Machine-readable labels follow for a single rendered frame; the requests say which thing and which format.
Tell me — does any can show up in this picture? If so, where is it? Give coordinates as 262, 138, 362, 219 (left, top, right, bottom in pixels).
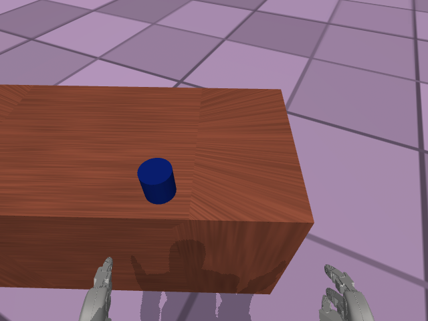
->
137, 158, 177, 205

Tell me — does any left robot hand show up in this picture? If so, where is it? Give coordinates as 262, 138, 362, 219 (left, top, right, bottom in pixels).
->
78, 257, 113, 321

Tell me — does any right robot hand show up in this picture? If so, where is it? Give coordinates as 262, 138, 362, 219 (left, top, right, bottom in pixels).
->
319, 264, 375, 321

